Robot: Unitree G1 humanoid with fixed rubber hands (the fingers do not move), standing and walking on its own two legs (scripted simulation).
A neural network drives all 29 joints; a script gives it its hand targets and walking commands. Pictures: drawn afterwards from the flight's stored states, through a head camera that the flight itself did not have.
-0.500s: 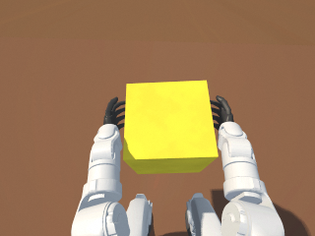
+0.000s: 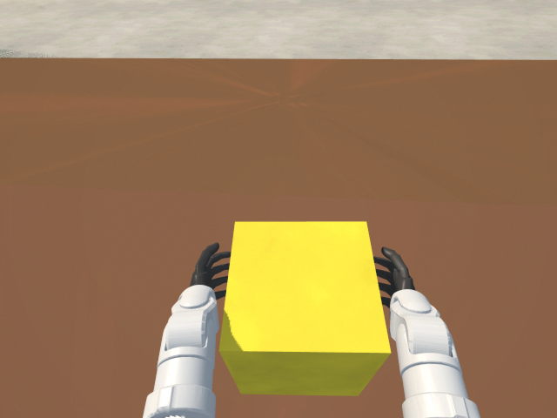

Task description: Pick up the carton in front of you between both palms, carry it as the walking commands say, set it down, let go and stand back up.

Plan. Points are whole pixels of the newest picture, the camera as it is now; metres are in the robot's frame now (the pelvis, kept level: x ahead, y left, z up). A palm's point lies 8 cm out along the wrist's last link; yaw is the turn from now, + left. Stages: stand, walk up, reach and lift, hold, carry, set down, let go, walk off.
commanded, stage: reach and lift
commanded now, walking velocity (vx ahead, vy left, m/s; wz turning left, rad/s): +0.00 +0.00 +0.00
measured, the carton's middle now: (299, 313) +0.31 +0.00 -0.06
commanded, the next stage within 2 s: hold in 1.04 s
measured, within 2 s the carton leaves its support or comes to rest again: neither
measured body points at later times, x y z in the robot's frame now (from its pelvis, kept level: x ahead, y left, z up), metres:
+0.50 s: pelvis -0.01 +0.00 +0.01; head -0.03 -0.01 +0.46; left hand +0.31 +0.14 +0.04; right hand +0.30 -0.16 +0.03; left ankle +0.01 +0.12 -0.73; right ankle +0.01 -0.13 -0.73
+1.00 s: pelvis +0.00 +0.00 +0.01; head -0.03 +0.00 +0.46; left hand +0.31 +0.15 +0.05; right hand +0.30 -0.16 +0.04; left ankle +0.01 +0.12 -0.73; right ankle +0.01 -0.13 -0.73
